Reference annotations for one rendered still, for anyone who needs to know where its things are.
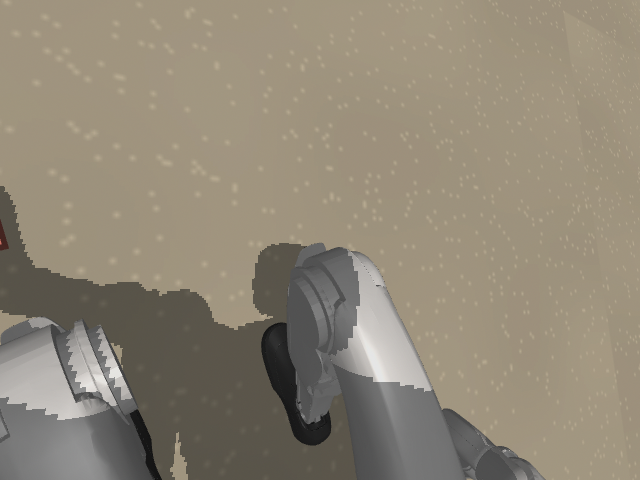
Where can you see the right robot hand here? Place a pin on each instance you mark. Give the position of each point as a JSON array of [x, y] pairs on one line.
[[470, 443]]

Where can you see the right robot arm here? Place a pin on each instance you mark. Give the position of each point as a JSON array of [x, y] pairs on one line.
[[501, 463]]

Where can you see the small box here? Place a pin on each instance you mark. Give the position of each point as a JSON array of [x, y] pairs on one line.
[[3, 241]]

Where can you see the left robot foot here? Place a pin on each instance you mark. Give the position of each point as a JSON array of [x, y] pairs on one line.
[[147, 443]]

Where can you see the right robot foot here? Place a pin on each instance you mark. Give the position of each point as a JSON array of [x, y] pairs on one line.
[[281, 373]]

